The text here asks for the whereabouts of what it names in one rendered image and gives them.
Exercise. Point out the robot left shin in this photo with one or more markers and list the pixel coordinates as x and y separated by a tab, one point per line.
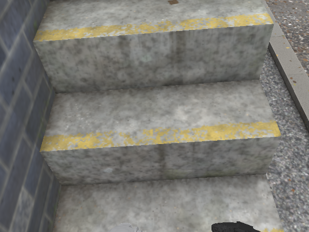
125	223

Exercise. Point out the robot right hand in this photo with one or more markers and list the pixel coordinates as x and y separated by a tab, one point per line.
232	227

